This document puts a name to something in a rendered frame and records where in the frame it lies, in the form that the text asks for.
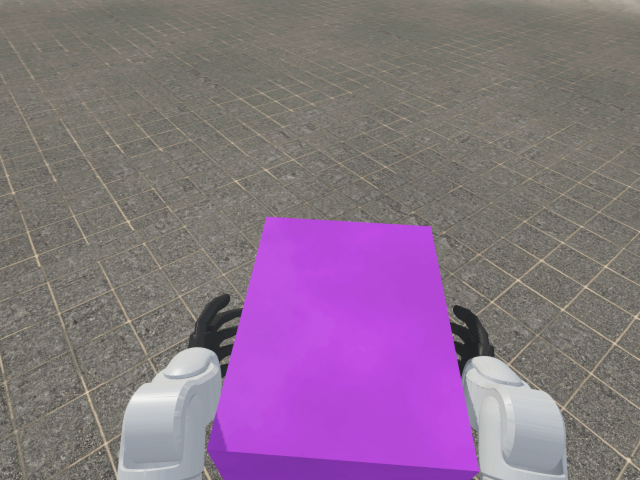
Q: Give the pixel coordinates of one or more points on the right robot forearm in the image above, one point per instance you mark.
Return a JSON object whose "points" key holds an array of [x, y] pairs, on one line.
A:
{"points": [[522, 433]]}

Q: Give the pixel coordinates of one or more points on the carton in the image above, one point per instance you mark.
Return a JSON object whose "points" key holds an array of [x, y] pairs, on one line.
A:
{"points": [[343, 365]]}

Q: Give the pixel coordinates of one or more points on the robot left hand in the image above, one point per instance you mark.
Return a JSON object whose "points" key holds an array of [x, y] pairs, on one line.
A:
{"points": [[206, 335]]}

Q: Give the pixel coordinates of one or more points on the left robot forearm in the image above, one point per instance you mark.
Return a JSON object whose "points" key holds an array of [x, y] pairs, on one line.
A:
{"points": [[163, 430]]}

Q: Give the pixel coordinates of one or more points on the robot right hand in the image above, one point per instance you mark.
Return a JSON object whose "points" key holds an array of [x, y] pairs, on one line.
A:
{"points": [[475, 338]]}

